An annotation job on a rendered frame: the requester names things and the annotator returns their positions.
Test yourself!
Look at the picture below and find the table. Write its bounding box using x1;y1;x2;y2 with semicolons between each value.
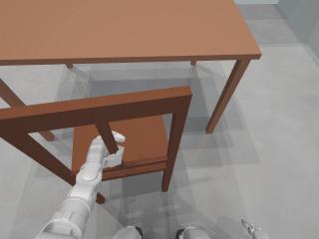
0;0;262;141

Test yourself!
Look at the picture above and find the left robot hand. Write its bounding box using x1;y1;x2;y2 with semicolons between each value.
86;131;126;168

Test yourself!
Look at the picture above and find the robot left thigh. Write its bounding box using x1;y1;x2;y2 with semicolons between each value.
111;227;142;239

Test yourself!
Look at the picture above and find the left robot forearm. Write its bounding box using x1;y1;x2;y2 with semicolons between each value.
34;161;103;239

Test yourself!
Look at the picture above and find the right robot hand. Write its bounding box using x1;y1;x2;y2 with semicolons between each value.
241;219;269;239

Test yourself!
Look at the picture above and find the robot thigh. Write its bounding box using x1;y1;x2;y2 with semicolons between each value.
178;229;210;239
111;227;142;239

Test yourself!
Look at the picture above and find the chair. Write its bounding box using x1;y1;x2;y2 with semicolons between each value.
0;86;192;204

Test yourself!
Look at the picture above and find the robot right thigh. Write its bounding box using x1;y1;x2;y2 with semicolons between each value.
178;229;210;239

